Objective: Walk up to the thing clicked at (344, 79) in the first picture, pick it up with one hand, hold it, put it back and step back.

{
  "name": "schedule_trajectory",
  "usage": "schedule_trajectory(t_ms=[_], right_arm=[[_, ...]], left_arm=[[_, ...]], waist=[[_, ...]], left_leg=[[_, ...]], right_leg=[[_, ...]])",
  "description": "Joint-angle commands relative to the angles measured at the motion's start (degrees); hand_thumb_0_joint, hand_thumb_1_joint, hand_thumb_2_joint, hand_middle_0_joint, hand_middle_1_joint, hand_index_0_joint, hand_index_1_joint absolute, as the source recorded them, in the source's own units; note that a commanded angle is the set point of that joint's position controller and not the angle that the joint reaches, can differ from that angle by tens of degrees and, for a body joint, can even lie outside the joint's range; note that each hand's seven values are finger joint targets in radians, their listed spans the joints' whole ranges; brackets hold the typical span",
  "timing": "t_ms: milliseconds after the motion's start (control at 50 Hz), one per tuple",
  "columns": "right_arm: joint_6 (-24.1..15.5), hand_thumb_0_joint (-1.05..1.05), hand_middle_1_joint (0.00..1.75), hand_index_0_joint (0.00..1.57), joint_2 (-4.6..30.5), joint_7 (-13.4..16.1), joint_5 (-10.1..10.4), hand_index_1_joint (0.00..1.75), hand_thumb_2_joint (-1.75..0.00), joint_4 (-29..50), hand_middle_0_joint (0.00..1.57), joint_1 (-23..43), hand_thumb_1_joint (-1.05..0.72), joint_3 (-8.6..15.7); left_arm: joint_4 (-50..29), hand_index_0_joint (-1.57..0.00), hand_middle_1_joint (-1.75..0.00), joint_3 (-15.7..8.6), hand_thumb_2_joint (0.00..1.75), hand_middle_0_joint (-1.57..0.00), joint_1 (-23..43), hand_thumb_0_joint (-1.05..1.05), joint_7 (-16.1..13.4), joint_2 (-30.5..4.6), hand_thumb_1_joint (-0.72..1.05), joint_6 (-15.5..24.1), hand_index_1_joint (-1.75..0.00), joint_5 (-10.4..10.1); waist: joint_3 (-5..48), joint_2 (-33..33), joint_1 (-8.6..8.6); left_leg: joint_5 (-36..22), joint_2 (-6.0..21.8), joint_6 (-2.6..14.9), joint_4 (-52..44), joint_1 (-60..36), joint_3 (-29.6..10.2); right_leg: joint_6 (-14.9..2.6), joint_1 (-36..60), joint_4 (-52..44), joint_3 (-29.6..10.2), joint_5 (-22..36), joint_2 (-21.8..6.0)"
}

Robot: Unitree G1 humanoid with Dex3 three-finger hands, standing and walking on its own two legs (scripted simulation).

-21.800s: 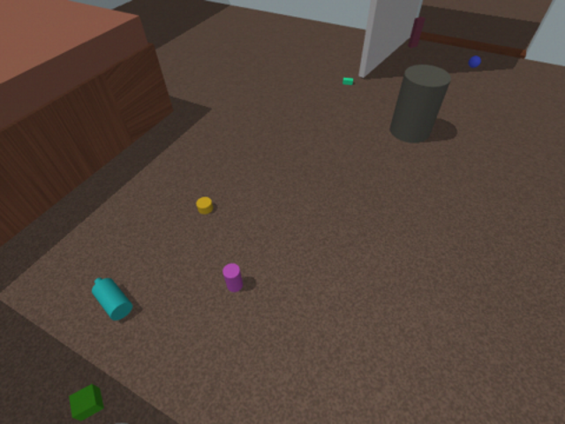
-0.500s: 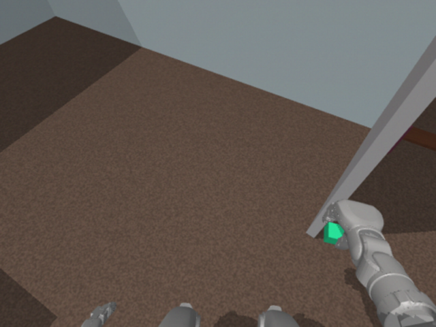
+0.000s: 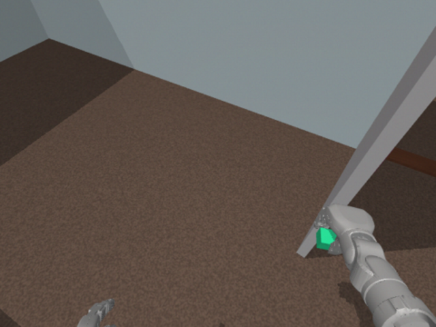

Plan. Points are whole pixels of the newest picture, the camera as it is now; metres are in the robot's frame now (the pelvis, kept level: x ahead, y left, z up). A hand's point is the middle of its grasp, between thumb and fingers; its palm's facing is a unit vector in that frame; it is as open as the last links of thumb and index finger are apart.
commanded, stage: hold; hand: right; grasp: from above
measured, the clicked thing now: (334, 240) +0.33 -0.23 -0.10
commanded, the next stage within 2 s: crouch in 1.56 s
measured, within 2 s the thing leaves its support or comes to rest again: neither
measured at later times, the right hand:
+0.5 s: hand (339, 241) +0.30 -0.21 -0.03, palm faces -0.44 +0.08 -0.90, open 6.6 cm
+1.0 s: hand (342, 243) +0.28 -0.21 -0.01, palm faces -0.42 +0.08 -0.90, open 6.6 cm
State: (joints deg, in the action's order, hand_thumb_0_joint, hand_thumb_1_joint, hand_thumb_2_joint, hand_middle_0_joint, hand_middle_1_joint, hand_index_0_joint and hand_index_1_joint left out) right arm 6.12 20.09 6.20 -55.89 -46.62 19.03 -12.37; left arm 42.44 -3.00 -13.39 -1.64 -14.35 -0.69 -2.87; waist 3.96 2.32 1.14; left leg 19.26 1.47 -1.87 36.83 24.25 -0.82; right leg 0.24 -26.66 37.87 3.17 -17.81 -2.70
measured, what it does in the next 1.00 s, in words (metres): stands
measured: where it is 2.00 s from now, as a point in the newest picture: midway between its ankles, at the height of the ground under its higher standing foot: outside the picture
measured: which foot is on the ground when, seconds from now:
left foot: down 0.00-1.00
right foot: down 0.00-1.00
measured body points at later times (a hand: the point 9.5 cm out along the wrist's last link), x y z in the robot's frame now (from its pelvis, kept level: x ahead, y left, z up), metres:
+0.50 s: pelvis +0.00 +0.01 +0.01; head +0.01 +0.03 +0.46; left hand +0.13 +0.26 -0.11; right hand +0.32 -0.21 +0.02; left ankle -0.01 +0.14 -0.72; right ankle +0.01 -0.12 -0.72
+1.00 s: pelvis -0.01 +0.01 +0.02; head -0.01 +0.04 +0.46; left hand +0.14 +0.26 -0.10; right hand +0.30 -0.21 +0.04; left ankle -0.01 +0.14 -0.72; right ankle +0.01 -0.12 -0.72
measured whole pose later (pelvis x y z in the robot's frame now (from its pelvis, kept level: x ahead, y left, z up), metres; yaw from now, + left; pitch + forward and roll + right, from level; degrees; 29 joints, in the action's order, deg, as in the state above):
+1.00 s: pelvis -0.01 +0.01 +0.02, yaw +0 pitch +1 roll +0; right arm 7.4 21.0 -2.7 -55.7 -33.7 14.6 -14.2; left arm 39.0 -1.7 -10.1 -2.2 -14.5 -3.9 -3.9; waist 1.0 3.3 -1.3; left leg 14.5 1.4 -1.2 28.2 14.8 -1.1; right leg 0.8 -16.0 27.0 3.7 -12.0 -2.5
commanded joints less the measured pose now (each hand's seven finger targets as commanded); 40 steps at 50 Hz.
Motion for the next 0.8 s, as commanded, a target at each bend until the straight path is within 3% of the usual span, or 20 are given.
schedule_trajectory(t_ms=[0, 40, 100, 140, 200, 380, 420, 480, 520, 600, 760, 780], right_arm=[[0.03, 0.00, 0.21, 1.22, 12.62, 0.93, -0.43, 0.11, 0.00, 12.83, 1.12, 17.86, -0.87, 4.94], [0.22, 0.00, 0.21, 1.22, 10.54, 0.10, -0.25, 0.12, -0.01, 12.70, 1.13, 16.48, -0.87, 3.72], [0.03, 0.00, 0.23, 1.21, 12.60, -0.75, -0.31, 0.13, -0.01, 16.17, 1.12, 17.98, -0.88, 4.66], [0.14, 0.00, 0.24, 1.21, 11.26, -1.18, -0.53, 0.14, 0.00, 15.54, 1.11, 16.35, -0.87, 4.09], [-0.02, 0.00, 0.24, 1.21, 12.54, -1.76, -0.49, 0.13, 0.00, 17.05, 1.11, 16.75, -0.88, 4.56], [0.42, 0.00, 0.27, 1.23, 11.16, -3.42, -0.45, 0.16, -0.02, 17.62, 1.13, 14.61, -0.90, 3.87], [0.20, 0.00, 0.29, 1.23, 12.02, -3.69, -0.18, 0.17, -0.01, 19.85, 1.12, 15.20, -0.91, 4.33], [0.08, 0.00, 0.29, 1.24, 11.56, -4.07, -0.52, 0.17, -0.02, 21.41, 1.13, 15.64, -0.92, 3.83], [0.23, 0.00, 0.29, 1.23, 12.65, -4.07, -0.67, 0.18, -0.03, 20.83, 1.12, 14.99, -0.91, 5.04], [0.33, 0.00, 0.29, 1.24, 11.48, -4.66, -0.42, 0.18, -0.02, 20.34, 1.13, 13.94, -0.92, 4.04], [0.34, 0.00, 0.29, 1.22, 13.04, -5.64, -0.28, 0.17, -0.01, 24.58, 1.11, 15.54, -0.91, 4.87], [0.62, 0.00, 0.31, 1.22, 12.63, -5.75, -0.32, 0.18, 0.00, 21.95, 1.10, 13.29, -0.91, 4.85]], left_arm=[[-6.55, -0.20, -0.30, -2.37, 0.90, -0.20, 1.03, 0.00, -0.67, -8.18, 0.90, 1.26, -0.30, -0.11], [-6.99, -0.20, -0.30, -2.29, 0.90, -0.20, 1.50, 0.00, -0.58, -8.02, 0.90, 1.02, -0.30, -0.28], [-7.51, -0.20, -0.30, -2.20, 0.90, -0.20, 2.02, 0.00, -0.63, -8.02, 0.90, 0.58, -0.30, -0.32], [-7.92, -0.20, -0.30, -2.03, 0.90, -0.20, 2.52, 0.00, -0.58, -7.72, 0.90, 0.36, -0.30, -0.42], [-8.30, -0.20, -0.30, -2.02, 0.90, -0.20, 3.02, 0.00, -0.58, -7.88, 0.90, 0.10, -0.30, -0.40], [-9.50, -0.20, -0.30, -1.79, 0.90, -0.20, 4.67, 0.00, -0.64, -7.63, 0.90, -0.63, -0.30, -0.65], [-9.90, -0.20, -0.30, -1.53, 0.90, -0.20, 5.45, 0.00, -0.63, -7.48, 0.90, -0.66, -0.30, -0.66], [-10.11, -0.20, -0.30, -1.51, 0.90, -0.20, 5.45, 0.00, -0.64, -7.56, 0.90, -0.77, -0.30, -0.74], [-10.13, -0.20, -0.30, -1.47, 0.90, -0.20, 5.77, 0.00, -0.76, -7.49, 0.90, -0.92, -0.30, -0.70], [-10.30, -0.20, -0.30, -1.30, 0.90, -0.20, 6.63, 0.00, -0.86, -7.44, 0.90, -1.01, -0.30, -0.85], [-10.85, -0.20, -0.30, -1.14, 0.90, -0.20, 7.67, 0.00, -1.05, -7.28, 0.90, -1.11, -0.30, -0.99], [-10.80, -0.20, -0.30, -0.92, 0.90, -0.20, 8.16, 0.00, -1.12, -7.22, 0.90, -1.16, -0.30, -1.01]], waist=[[15.17, -0.64, -0.16], [14.72, -1.43, -0.04], [15.02, -1.01, -0.67], [13.60, -1.27, -0.58], [14.15, -0.68, -1.23], [12.21, -2.86, -1.12], [12.05, -1.80, -1.95], [13.04, -1.71, -1.58], [12.63, -2.29, -1.77], [11.17, -2.51, -1.41], [11.98, -1.00, -2.14], [10.55, -1.92, -2.40]], left_leg=[[-17.83, -3.45, 1.84, -5.55, -5.99, 0.84], [-18.30, -3.40, 1.79, -5.92, -6.20, 0.69], [-18.49, -3.43, 1.77, -6.65, -7.36, 0.86], [-17.56, -3.36, 1.90, -7.17, -7.04, 0.64], [-17.92, -3.52, 2.01, -7.47, -8.49, 1.11], [-17.88, -3.01, 1.56, -9.74, -8.87, 0.71], [-15.88, -3.04, 1.81, -10.20, -9.54, 0.82], [-16.08, -3.02, 1.84, -10.26, -9.75, 0.55], [-16.61, -2.89, 1.57, -10.90, -10.10, 0.58], [-15.09, -2.75, 1.60, -11.68, -9.58, 0.46], [-14.55, -2.84, 1.75, -12.33, -10.60, 0.68], [-13.85, -3.02, 1.87, -12.44, -10.40, 0.88]], right_leg=[[-0.20, 12.60, -5.43, -0.71, 18.42, 2.84], [-0.37, 13.11, -5.97, -0.71, 18.58, 2.86], [-0.41, 14.22, -6.94, -0.72, 18.96, 2.74], [-0.41, 14.18, -7.56, -0.57, 18.06, 2.88], [-0.31, 15.29, -8.33, -0.75, 19.25, 2.57], [-0.98, 16.16, -9.80, 0.07, 17.87, 3.05], [-0.74, 16.48, -10.68, -0.06, 16.56, 2.97], [-0.88, 17.44, -10.94, -0.05, 16.67, 2.92], [-1.01, 17.46, -10.85, 0.16, 17.08, 3.07], [-1.12, 17.61, -11.73, 0.32, 15.42, 3.07], [-1.03, 19.01, -12.84, 0.34, 15.44, 2.92], [-0.86, 18.32, -13.11, 0.15, 15.26, 2.82]])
